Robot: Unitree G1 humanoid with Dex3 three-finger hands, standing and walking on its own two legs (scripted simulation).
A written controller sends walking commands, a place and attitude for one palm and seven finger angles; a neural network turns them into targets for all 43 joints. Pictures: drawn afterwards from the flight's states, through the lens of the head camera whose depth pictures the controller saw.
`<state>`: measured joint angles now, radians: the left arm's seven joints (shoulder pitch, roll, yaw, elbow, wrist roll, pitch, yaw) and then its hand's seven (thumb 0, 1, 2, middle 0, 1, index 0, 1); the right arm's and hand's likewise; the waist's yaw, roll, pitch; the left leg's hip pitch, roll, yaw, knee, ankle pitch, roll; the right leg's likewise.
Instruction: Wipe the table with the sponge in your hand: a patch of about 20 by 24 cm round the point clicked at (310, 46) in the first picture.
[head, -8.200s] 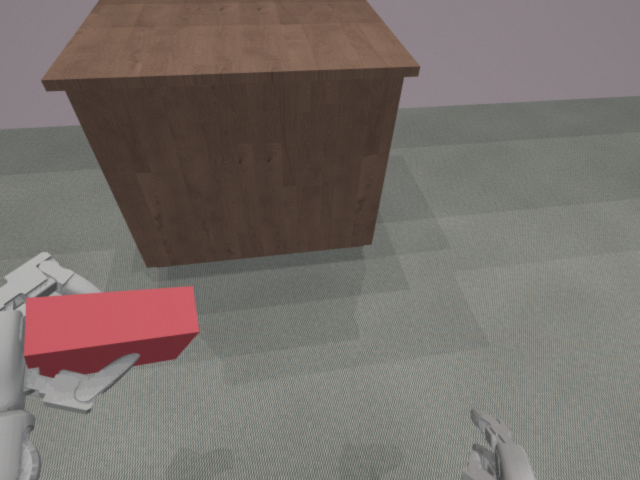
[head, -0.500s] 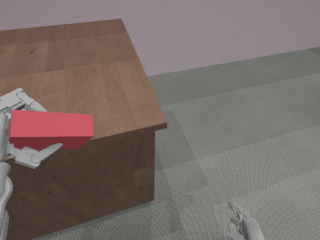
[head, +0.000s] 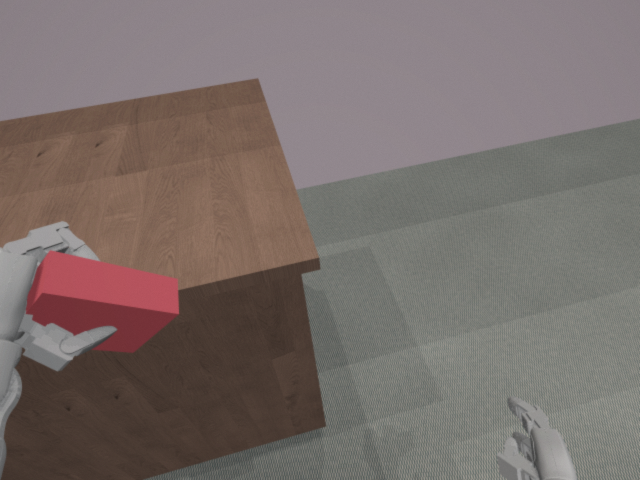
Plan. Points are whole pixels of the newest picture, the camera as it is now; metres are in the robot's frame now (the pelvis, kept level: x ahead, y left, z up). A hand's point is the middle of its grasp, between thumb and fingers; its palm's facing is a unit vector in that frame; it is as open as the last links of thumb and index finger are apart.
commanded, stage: turn the palm down, sponge in hand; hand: left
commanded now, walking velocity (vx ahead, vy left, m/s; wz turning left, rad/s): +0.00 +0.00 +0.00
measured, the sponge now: (118, 311) +0.24 +0.27 +0.14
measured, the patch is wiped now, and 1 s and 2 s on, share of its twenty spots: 0.00 0.00 0.00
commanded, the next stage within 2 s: move the sponge above the wiping area in 1.60 s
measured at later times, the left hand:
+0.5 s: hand (61, 276) +0.24 +0.31 +0.19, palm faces +0.27 -0.38 -0.89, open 9.2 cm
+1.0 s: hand (40, 249) +0.24 +0.30 +0.23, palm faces +0.28 -0.11 -0.95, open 9.2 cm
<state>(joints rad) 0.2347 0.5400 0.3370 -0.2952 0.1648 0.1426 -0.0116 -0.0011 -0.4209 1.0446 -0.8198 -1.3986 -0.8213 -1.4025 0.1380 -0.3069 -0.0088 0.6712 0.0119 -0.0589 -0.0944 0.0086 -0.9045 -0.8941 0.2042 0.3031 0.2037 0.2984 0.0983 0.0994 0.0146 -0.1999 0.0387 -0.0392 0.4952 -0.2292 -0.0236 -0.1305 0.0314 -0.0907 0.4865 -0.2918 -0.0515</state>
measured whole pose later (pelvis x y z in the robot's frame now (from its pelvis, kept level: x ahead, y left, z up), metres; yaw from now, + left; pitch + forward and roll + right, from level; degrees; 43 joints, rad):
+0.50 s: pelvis +0.00 +0.04 +0.00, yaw -2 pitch -4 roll +0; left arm 0.17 0.61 0.17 -0.51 0.44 0.43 -0.05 0.00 -0.42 1.05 -0.82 -1.40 -0.82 -1.40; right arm 0.07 -0.28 0.05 0.64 0.04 0.00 -0.10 0.01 -0.90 -0.89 0.21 0.30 0.20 0.30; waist 0.13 0.10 0.02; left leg -0.18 -0.01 0.02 0.45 -0.21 0.01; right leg -0.14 -0.02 -0.03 0.46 -0.26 0.00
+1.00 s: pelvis -0.02 +0.04 +0.01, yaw -2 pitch -5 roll +1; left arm -0.07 0.68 0.02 -0.42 0.71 0.56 -0.16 0.00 -0.43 1.05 -0.82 -1.40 -0.83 -1.40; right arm -0.01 -0.27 0.10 0.66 0.05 0.08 -0.07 0.01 -0.90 -0.89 0.21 0.30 0.21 0.30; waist 0.15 0.13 0.01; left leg -0.15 0.00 0.02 0.39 -0.15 0.01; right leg -0.12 -0.01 -0.03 0.44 -0.22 -0.01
